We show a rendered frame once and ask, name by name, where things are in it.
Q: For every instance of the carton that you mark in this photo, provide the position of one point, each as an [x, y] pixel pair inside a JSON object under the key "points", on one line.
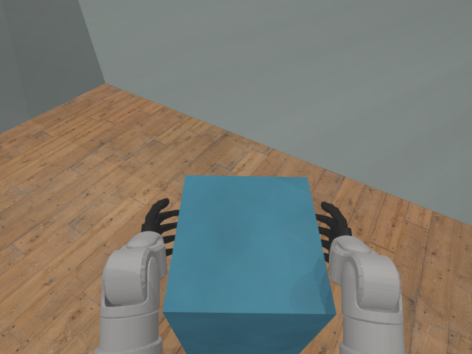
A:
{"points": [[248, 272]]}

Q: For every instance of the robot left forearm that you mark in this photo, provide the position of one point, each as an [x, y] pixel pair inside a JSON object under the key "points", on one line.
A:
{"points": [[130, 297]]}

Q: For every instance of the robot left hand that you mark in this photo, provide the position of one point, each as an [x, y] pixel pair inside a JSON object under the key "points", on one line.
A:
{"points": [[154, 218]]}

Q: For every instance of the robot right hand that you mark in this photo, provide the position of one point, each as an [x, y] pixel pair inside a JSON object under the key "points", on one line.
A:
{"points": [[337, 224]]}

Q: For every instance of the robot right forearm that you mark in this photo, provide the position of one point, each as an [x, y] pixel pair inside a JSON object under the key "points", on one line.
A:
{"points": [[371, 298]]}

